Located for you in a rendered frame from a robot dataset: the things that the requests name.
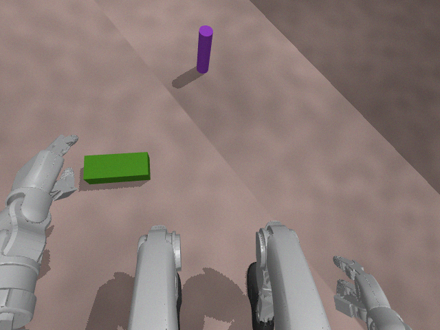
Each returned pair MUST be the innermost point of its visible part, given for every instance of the left robot arm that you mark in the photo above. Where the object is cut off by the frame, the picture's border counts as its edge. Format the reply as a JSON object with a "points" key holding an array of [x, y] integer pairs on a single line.
{"points": [[23, 223]]}

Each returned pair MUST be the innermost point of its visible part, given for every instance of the left robot hand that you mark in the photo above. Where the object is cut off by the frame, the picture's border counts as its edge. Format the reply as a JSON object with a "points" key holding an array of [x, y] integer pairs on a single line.
{"points": [[43, 169]]}

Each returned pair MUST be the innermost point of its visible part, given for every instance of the right robot foot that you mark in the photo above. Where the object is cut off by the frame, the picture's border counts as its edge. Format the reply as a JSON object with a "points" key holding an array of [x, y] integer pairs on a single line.
{"points": [[253, 295]]}

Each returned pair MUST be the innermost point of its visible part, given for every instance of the right robot arm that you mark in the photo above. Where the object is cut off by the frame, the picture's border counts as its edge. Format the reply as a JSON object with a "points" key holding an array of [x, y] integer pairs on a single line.
{"points": [[384, 318]]}

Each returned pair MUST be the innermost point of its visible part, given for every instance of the right robot hand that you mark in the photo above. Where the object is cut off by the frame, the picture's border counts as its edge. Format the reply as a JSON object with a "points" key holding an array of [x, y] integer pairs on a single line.
{"points": [[355, 300]]}

